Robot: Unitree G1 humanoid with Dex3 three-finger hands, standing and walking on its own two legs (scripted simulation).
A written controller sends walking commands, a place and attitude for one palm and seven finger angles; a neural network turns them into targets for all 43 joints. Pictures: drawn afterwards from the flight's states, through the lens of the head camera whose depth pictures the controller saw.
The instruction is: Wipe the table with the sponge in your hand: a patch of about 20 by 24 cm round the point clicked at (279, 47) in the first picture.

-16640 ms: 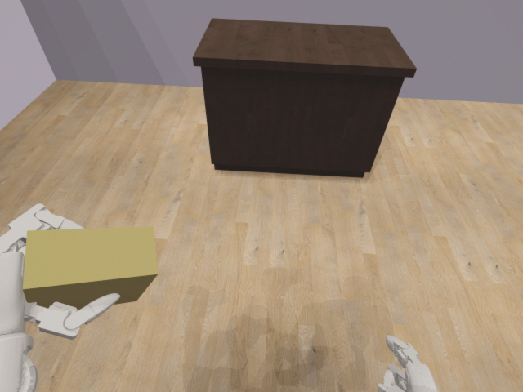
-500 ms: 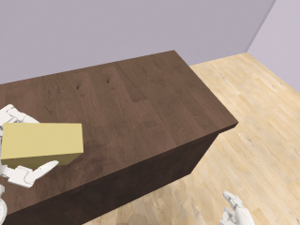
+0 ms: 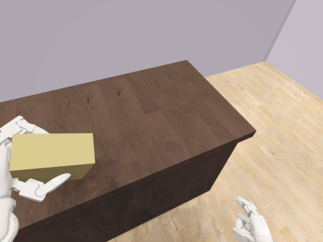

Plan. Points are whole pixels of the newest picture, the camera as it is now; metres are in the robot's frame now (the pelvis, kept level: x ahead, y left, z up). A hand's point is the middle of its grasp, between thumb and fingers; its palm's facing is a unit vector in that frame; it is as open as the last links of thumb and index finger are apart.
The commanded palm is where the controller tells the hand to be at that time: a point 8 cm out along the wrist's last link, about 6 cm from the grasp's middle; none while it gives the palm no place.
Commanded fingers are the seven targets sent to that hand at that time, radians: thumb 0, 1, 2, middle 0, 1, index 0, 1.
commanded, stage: come to a stop and stand still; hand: left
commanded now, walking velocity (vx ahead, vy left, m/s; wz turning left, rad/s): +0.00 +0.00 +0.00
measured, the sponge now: (65, 159) +0.23 +0.21 +0.14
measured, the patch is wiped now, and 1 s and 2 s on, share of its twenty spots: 0.00 0.00 0.00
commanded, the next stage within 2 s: look again from close up in 0.96 s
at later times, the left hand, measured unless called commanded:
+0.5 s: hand (29, 159) +0.22 +0.27 +0.16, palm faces +0.41 -0.83 -0.38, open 9.9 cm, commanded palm +0.16 +0.29 +0.18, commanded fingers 0.00 0.10 1.30 -1.20 -1.60 -1.20 -1.60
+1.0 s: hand (39, 146) +0.24 +0.26 +0.16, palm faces +0.39 -0.84 -0.38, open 9.9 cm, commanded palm +0.19 +0.29 +0.18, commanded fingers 0.00 0.10 1.30 -1.20 -1.60 -1.20 -1.60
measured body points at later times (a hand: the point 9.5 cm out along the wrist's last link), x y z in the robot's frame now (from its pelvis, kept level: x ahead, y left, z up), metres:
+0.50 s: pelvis +0.00 +0.00 +0.00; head +0.02 +0.03 +0.45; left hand +0.19 +0.31 +0.18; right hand +0.16 -0.21 -0.08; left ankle +0.05 +0.12 -0.74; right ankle +0.02 -0.15 -0.74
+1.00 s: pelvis +0.03 +0.01 +0.00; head +0.06 +0.04 +0.45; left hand +0.22 +0.30 +0.18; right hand +0.22 -0.21 -0.06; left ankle +0.05 +0.12 -0.74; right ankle +0.02 -0.15 -0.74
